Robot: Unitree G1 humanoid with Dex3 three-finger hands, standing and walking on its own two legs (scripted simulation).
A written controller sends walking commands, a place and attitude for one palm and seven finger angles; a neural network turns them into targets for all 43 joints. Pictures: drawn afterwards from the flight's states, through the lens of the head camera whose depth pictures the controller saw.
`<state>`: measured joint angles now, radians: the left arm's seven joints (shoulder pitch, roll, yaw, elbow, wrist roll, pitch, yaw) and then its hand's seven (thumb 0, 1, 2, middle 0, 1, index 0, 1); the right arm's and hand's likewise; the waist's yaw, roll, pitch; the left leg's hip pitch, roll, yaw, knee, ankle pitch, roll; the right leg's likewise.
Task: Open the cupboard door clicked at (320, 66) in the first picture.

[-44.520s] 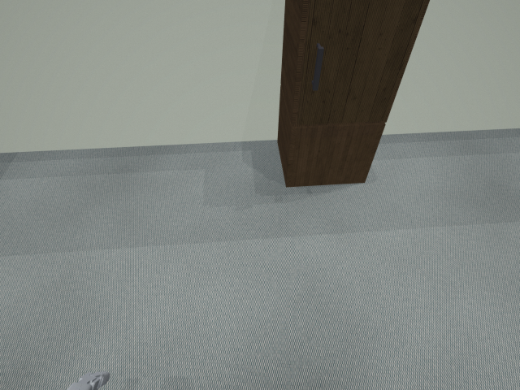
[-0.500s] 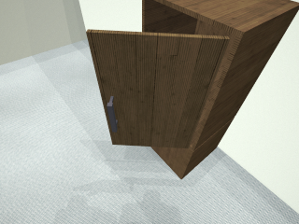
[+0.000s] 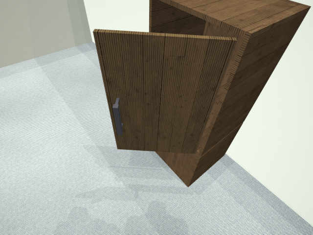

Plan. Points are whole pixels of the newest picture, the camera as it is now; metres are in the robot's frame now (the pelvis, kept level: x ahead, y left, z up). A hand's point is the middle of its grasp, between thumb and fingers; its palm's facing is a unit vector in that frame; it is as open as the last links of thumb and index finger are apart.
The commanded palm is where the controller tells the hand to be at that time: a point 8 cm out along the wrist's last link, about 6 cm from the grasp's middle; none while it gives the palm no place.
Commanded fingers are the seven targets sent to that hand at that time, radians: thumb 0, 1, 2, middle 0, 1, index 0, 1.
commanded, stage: look again from close up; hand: left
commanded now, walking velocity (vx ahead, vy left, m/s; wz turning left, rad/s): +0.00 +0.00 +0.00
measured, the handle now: (118, 117) +0.54 +0.17 -0.08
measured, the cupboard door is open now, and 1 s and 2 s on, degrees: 48 48 48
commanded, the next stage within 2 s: raise the hand with hooked fingers in 0.52 s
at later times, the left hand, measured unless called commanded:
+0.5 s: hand out of the picture +0.06 +0.26 -0.16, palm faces +0.01 -0.96 -0.29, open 7.4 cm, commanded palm none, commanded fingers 0.00 0.90 0.90 -0.20 -0.30 -0.20 -0.30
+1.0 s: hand (63, 230) +0.15 +0.25 -0.10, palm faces +0.00 -1.00 -0.05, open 8.4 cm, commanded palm +0.12 +0.31 -0.08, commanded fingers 0.00 0.43 0.70 -0.23 -0.60 -0.23 -0.60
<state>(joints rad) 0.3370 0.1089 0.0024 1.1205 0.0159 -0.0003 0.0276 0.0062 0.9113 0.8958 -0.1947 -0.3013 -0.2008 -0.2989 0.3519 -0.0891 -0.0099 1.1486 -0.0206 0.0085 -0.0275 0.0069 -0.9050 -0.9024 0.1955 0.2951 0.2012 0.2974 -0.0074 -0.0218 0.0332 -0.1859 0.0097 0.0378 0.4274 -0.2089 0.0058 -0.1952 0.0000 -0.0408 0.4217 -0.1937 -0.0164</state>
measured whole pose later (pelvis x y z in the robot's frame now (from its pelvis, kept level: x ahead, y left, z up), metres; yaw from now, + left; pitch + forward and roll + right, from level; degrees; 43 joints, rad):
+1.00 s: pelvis -0.03 +0.01 -0.11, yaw +2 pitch +14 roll -1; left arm 0.30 0.29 0.31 0.39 -0.33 -0.63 -0.53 0.01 0.66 0.79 -0.21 -0.46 -0.22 -0.46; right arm 0.19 -0.25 -0.02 0.56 0.02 -0.33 -0.01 0.01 -0.90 -0.90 0.20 0.30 0.21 0.30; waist 0.00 -0.04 -0.13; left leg -0.96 -0.01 0.01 1.22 -0.50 0.03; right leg -0.95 -0.01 -0.04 1.20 -0.49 0.00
